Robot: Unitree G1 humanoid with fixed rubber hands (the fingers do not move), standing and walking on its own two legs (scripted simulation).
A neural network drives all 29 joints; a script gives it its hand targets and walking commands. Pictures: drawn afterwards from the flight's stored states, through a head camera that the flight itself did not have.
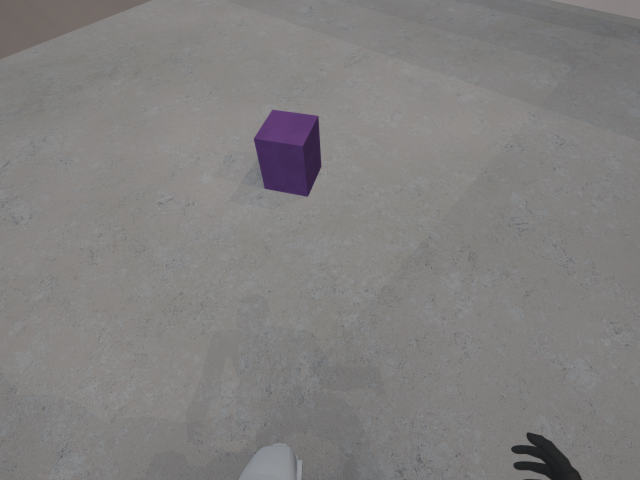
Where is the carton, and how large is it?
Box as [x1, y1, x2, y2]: [254, 110, 320, 196]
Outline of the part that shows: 272,110 254,137 265,188 307,196 320,168 318,118 314,115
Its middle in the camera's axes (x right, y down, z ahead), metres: -0.14 -0.37 +1.73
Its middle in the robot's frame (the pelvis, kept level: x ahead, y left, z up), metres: +1.42 +0.30 -0.64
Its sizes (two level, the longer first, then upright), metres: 0.214 0.213 0.287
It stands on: the floor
